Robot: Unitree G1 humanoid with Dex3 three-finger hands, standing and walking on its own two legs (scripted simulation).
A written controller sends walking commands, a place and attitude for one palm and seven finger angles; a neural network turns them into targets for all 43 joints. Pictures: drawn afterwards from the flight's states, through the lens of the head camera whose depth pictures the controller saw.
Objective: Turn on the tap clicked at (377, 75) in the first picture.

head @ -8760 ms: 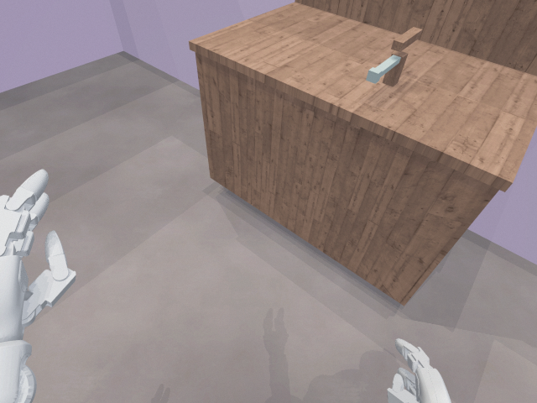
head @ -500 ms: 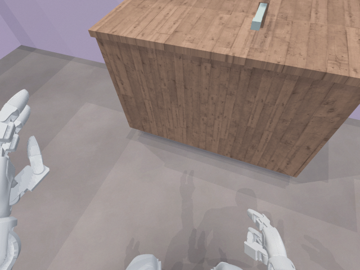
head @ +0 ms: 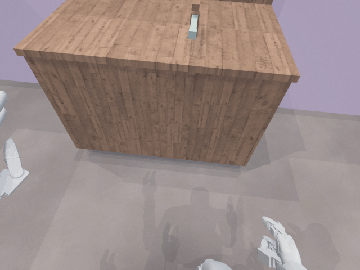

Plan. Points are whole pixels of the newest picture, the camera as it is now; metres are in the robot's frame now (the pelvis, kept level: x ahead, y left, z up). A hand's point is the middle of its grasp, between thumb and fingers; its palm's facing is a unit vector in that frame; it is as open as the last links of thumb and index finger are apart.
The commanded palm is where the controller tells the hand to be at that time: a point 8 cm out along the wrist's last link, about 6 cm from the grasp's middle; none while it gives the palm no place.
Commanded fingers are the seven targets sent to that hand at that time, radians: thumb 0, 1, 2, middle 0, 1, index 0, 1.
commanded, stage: turn to face it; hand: left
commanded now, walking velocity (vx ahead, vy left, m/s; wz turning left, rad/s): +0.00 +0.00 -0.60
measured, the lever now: (192, 34) +0.85 +0.04 +0.09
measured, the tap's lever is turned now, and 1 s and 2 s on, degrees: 0 0 0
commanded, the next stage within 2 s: take the last steps up to it in 0.60 s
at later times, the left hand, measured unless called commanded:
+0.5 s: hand (112, 174) +0.22 +0.13 +0.19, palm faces +0.13 -0.81 -0.58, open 7.4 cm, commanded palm +0.17 +0.19 +0.19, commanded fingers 0.00 0.90 0.90 -0.20 -0.30 -0.20 -0.30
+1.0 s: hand (148, 211) +0.17 +0.07 +0.18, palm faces +0.06 -0.87 -0.49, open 7.4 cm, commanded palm +0.13 +0.14 +0.19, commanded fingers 0.00 0.90 0.90 -0.20 -0.30 -0.20 -0.30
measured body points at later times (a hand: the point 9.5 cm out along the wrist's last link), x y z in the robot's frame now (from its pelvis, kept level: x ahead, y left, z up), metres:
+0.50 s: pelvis -0.05 -0.05 +0.00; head +0.00 -0.07 +0.45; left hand +0.20 +0.17 +0.22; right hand +0.04 -0.34 -0.10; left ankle -0.02 +0.10 -0.70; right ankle +0.00 -0.13 -0.73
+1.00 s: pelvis -0.11 -0.07 +0.01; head -0.09 -0.10 +0.46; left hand +0.16 +0.12 +0.21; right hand -0.04 -0.33 -0.11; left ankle -0.07 +0.06 -0.67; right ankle -0.10 -0.16 -0.73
